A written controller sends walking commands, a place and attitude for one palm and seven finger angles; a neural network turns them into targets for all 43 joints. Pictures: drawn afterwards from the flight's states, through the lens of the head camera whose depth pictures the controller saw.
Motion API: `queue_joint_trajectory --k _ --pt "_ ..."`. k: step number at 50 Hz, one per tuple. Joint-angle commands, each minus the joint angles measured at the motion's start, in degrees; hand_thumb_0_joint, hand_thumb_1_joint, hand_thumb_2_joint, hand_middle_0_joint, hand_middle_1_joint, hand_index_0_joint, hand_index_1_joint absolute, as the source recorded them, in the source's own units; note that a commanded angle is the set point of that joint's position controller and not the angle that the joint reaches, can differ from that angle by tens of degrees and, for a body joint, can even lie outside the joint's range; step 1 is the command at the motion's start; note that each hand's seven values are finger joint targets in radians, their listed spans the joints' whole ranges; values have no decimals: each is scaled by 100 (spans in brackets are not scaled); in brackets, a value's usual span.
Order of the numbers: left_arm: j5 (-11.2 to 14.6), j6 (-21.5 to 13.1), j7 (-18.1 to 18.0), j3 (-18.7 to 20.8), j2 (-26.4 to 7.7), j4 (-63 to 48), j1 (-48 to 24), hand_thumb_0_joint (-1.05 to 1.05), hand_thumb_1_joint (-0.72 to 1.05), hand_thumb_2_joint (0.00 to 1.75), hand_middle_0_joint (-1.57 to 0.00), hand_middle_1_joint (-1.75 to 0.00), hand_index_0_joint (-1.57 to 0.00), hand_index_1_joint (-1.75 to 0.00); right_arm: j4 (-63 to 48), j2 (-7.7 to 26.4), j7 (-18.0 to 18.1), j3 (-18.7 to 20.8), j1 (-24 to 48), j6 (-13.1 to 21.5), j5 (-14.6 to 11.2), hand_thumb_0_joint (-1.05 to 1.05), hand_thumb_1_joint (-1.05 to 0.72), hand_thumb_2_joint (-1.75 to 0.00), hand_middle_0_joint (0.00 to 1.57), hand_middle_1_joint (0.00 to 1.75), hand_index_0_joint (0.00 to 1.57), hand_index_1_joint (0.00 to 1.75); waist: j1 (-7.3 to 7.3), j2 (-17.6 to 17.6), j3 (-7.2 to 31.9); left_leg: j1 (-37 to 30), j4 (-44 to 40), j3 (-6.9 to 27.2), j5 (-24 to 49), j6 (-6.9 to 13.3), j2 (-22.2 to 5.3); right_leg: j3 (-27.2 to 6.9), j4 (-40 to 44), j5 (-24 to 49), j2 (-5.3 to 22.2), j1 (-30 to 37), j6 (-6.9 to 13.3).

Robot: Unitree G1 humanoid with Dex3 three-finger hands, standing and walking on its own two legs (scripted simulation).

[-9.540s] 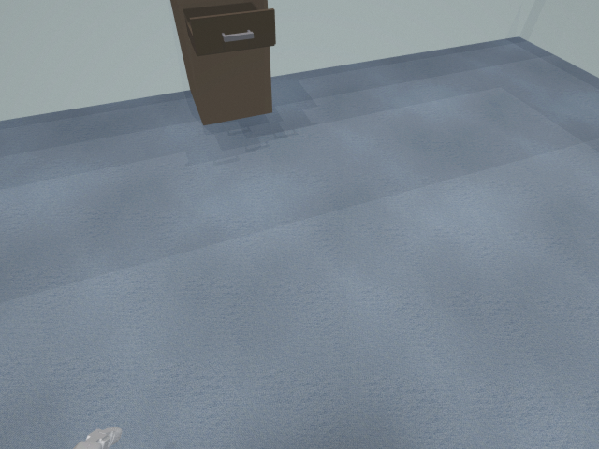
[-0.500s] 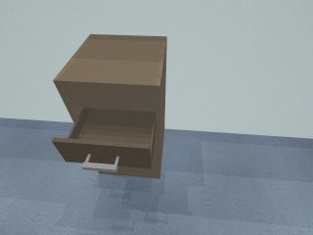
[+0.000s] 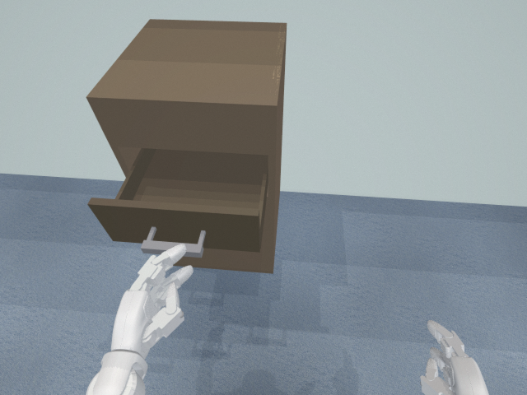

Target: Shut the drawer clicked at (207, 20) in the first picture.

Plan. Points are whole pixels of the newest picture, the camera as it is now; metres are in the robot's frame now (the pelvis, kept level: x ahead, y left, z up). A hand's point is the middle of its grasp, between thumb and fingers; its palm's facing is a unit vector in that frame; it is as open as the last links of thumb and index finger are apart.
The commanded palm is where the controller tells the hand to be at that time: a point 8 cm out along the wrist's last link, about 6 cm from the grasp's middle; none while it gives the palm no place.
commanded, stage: raise the hand and make a fist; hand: left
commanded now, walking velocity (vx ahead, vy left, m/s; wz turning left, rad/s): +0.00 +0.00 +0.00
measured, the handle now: (175, 240) +0.47 +0.22 -0.16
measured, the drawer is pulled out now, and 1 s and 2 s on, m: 0.19 0.19 0.19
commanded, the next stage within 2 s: bring the fist close to the handle in 1.60 s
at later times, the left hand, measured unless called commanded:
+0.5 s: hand (190, 333) +0.24 +0.13 -0.06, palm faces -0.26 -0.96 +0.02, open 4.0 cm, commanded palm +0.21 +0.21 -0.05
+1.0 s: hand (158, 310) +0.27 +0.18 -0.05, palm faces -0.05 -1.00 -0.03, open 3.1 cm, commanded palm +0.25 +0.24 -0.06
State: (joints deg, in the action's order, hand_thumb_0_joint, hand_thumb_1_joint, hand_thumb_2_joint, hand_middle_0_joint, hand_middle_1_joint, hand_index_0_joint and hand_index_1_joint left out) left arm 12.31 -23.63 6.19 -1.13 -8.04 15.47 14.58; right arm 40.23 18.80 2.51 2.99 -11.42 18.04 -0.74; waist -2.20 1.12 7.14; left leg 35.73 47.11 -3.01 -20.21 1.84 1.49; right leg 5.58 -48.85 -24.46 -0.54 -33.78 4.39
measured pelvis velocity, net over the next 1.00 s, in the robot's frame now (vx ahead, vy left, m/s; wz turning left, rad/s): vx -0.02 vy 0.03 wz -0.02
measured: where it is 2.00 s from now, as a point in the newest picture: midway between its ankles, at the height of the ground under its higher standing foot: outside the picture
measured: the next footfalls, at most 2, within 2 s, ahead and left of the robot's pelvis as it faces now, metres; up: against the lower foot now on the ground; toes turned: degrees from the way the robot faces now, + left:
none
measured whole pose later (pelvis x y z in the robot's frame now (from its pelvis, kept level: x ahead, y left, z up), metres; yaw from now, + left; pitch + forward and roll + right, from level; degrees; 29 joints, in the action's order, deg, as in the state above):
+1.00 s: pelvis -0.02 +0.03 -0.08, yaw -1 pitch +20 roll -4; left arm 10.7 -25.7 8.2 4.4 -12.9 10.3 6.2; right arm 29.3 14.0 0.4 -1.1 -10.7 7.2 -0.2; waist -1.5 1.1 10.0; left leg 64.5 73.9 -2.1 -29.9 4.4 -0.2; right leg 7.4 -71.3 -31.7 -0.8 -60.0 2.9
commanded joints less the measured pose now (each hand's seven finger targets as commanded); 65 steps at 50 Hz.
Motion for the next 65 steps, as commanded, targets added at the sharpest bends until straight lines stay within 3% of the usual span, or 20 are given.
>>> queue_joint_trajectory --k 1,3,6,11,13,16,19,23,25,28,31,34,37,41,43,45,47,53,59,65 --pt "27 -1332 1203 775 -623 -221 1488 0 90 90 -52 -65 -52 -65 -1322 325 -354 200 411 159 42 0 -90 -90 20 30 20 30 674 -453 1017 1014 813 306 752 -227 141 -949 -470 2127 354 62 -243" --pt "-178 -1316 1022 1378 -1225 -337 1266 0 90 90 -56 -69 -56 -69 -1576 276 -371 248 484 -169 60 0 -90 -90 20 30 20 30 862 -11 1138 1439 1071 174 641 -160 146 -1057 -786 1761 293 -64 -173" --pt "-252 -1036 616 694 -687 -1506 329 0 90 90 -62 -75 -62 -75 -2218 189 -389 150 791 -464 1 0 -90 -90 20 30 20 30 677 400 1146 1311 1235 203 214 -45 131 -911 -975 739 123 -926 -73" --pt "-179 -1428 323 491 -756 -3259 -1082 0 90 90 -72 -86 -72 -86 -2108 109 -215 34 336 -505 67 0 -90 -90 20 30 20 30 79 641 1886 1067 1799 571 176 88 -137 -843 -1169 304 -39 -1642 -162" --pt "-155 -1478 551 -49 -500 -3389 -1492 0 90 90 -76 -91 -76 -91 -1965 154 -135 -71 337 -415 90 0 -90 -90 20 30 20 30 -226 559 1867 952 1934 749 124 120 -220 -710 -1229 133 -108 -2117 -173" --pt "-97 -1136 942 -506 -290 -2665 -1478 0 90 90 -82 -97 -82 -97 -1780 280 -27 -134 263 -266 33 0 -90 -90 20 30 20 30 -411 171 1544 1296 1870 951 -648 108 -279 -586 -1068 -617 -109 -2435 -246" --pt "-110 -242 1162 -261 -528 -1482 -1267 0 90 90 -88 -104 -88 -104 -1770 385 58 -207 226 -364 -96 0 -90 -90 20 30 20 30 -282 -462 1263 1935 1737 932 -1267 103 -236 -595 -898 -1211 -53 -2283 -295" --pt "-36 691 767 955 -1296 -1418 -871 0 90 90 -96 -112 -96 -112 -2013 337 57 -214 445 -637 -135 0 -90 -90 20 30 20 30 470 -246 2059 1756 1416 788 -875 27 -112 -631 -902 -1016 -1 -1435 -243" --pt "108 671 368 1143 -1158 -2126 -919 0 90 90 -100 -117 -100 -117 -2164 156 17 -219 451 -749 -95 0 -90 -90 20 30 20 30 623 -96 2433 1469 1345 698 -333 -1 -99 -605 -938 -511 17 -1056 -231" --pt "63 220 -139 1205 -1098 -2491 -914 0 90 90 -106 -123 -106 -123 -2028 65 -51 -219 289 -767 -8 0 -90 -90 20 30 20 30 558 23 2283 1352 1320 708 93 -34 -184 -448 -1093 -28 -49 -1192 -196" --pt "-224 -403 -177 642 -783 -2110 -965 0 90 90 -112 -130 -112 -130 -1810 122 -148 -191 126 -735 52 0 -90 -90 20 30 20 30 125 -49 1537 1600 1457 729 -225 -2 -233 -394 -1149 -300 -79 -1886 -212" --pt "-388 -731 203 60 -568 -1521 -1447 0 90 90 -118 -136 -118 -136 -1675 308 -173 -135 66 -686 44 0 -90 -90 20 30 20 30 -222 -48 1123 1826 1583 836 -938 27 -231 -408 -1172 -879 -53 -2539 -226" --pt "-232 -642 548 54 -663 -1389 -1454 0 90 90 -124 -143 -124 -143 -1753 450 -123 -72 -24 -669 -49 0 -90 -90 20 30 20 30 -140 136 1456 1504 1397 946 -1126 4 -231 -404 -1116 -908 -23 -2444 -206" --pt "-50 -471 489 788 -1244 -1979 -1547 0 90 90 -132 -151 -132 -151 -1813 507 -75 -24 -70 -728 -36 0 -90 -90 20 30 20 30 129 485 2373 757 1350 1007 -147 -61 -255 -312 -1288 -130 -36 -2125 -192" --pt "-44 -499 274 1093 -1451 -2080 -1649 0 90 90 -136 -156 -136 -156 -1760 474 -77 -42 -116 -774 9 0 -90 -90 20 30 20 30 173 522 2359 587 1370 1059 311 -129 -281 -241 -1417 166 -80 -2180 -175" --pt "-34 -581 112 1074 -1209 -2053 -1410 0 90 90 -140 -160 -140 -160 -1759 359 -132 -57 -68 -810 39 0 -90 -90 20 30 20 30 216 521 2337 573 1437 1000 691 -161 -275 -219 -1467 401 -70 -2103 -176" --pt "-74 -594 94 880 -979 -1666 -1376 0 90 90 -140 -160 -140 -160 -1734 342 -183 -82 1 -871 52 0 -90 -90 20 30 20 30 91 326 2019 861 1542 955 573 -124 -279 -233 -1446 386 -86 -2204 -202" --pt "-170 -337 783 504 -905 -892 -1624 0 90 90 -140 -160 -140 -160 -1806 467 -185 -91 -30 -1049 -33 0 -90 -90 20 30 20 30 -81 109 1704 1251 1620 895 93 -36 -252 -273 -1368 170 -122 -2263 -189" --pt "119 -432 813 1209 -1432 -1732 -2075 0 90 90 -140 -160 -140 -160 -1762 439 -96 -81 -80 -1026 -12 0 -90 -90 20 30 20 30 119 382 2563 611 1717 972 961 -114 -272 -257 -1521 698 -122 -2091 -187" --pt "7 -528 687 1041 -1169 -1292 -1488 0 90 90 -140 -160 -140 -160 -1722 365 -179 -96 -10 -1076 13 0 -90 -90 20 30 20 30 90 237 2173 1098 1800 845 817 -74 -252 -274 -1569 692 -111 -2082 -200"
